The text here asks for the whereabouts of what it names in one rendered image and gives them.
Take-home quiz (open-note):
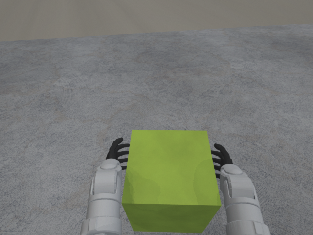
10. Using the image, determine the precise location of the right robot hand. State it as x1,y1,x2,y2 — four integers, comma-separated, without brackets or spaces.
211,143,233,178

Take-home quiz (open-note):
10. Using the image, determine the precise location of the left robot hand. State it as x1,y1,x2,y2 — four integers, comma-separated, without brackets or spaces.
106,137,130,170

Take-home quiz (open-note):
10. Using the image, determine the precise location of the left robot forearm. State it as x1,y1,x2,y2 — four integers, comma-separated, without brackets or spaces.
80,159,122,235

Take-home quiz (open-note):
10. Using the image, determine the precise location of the right robot forearm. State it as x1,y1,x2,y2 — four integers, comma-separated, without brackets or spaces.
220,164,271,235

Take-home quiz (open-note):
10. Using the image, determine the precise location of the carton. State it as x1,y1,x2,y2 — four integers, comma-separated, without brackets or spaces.
122,130,221,233

